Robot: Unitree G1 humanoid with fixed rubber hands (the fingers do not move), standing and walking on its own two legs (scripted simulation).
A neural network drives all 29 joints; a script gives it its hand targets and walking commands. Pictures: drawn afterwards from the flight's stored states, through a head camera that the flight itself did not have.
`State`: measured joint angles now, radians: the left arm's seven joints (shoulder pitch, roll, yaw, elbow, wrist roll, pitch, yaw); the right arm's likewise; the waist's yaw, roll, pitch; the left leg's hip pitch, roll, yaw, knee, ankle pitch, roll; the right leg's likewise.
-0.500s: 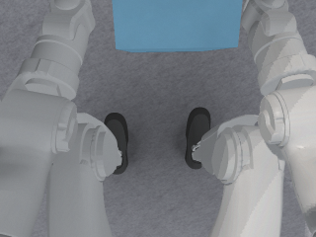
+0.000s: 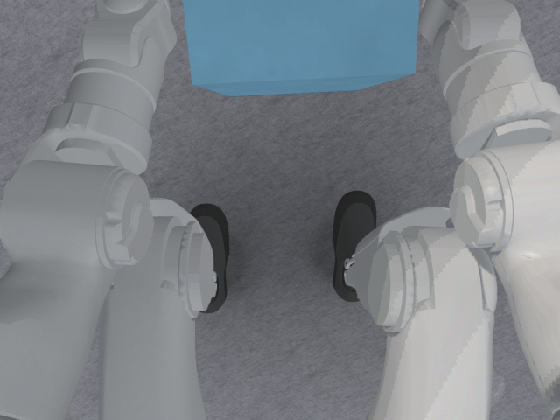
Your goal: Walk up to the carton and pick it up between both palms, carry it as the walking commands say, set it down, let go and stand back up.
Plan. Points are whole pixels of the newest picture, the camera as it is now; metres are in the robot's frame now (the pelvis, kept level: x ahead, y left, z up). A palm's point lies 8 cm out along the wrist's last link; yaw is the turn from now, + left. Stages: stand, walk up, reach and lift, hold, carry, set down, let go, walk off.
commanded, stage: reach and lift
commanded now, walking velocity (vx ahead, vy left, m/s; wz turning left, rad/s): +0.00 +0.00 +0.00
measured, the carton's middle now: out of the picture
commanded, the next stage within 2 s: none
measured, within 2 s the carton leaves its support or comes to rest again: leaves its support in 0.28 s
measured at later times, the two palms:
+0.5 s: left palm out of the picture +0.56 +0.13 -0.14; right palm out of the picture +0.56 -0.16 -0.14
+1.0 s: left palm out of the picture +0.55 +0.13 -0.08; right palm out of the picture +0.56 -0.15 -0.08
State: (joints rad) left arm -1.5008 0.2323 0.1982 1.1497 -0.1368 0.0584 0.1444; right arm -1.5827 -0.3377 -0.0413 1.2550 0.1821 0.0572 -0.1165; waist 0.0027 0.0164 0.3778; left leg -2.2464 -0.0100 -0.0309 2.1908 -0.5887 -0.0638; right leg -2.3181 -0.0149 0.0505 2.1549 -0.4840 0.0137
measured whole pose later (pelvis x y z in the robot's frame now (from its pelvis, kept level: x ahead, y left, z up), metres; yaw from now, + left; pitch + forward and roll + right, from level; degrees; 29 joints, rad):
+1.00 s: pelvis +0.01 +0.00 +0.04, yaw +1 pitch +46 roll +2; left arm -1.26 0.04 0.48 0.71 0.15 0.30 0.10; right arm -1.31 -0.13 -0.40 0.81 -0.16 0.31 -0.06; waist -0.01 0.02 0.05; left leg -2.27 -0.04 -0.04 2.05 -0.58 -0.06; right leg -2.32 0.00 0.06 2.02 -0.51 0.04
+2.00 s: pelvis +0.02 +0.00 +0.13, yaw +0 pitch +46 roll +2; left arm -1.06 -0.07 0.55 0.61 0.26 0.40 0.04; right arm -1.09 0.00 -0.47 0.67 -0.28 0.42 -0.02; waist 0.01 0.01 -0.18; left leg -2.00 -0.03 -0.04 1.72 -0.52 -0.05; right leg -2.05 0.01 0.06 1.70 -0.45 0.03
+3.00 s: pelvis +0.05 +0.00 +0.26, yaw -1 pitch +36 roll +1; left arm -0.74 -0.17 0.51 0.50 0.30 0.39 0.00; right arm -0.76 0.11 -0.45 0.56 -0.31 0.40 0.00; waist 0.02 0.01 -0.23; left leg -1.46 -0.01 -0.05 1.29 -0.46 -0.04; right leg -1.50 0.00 0.04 1.27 -0.40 0.02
